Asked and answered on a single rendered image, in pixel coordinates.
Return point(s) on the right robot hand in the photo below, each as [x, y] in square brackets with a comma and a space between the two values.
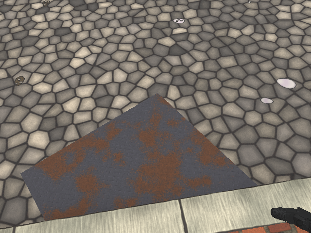
[299, 217]

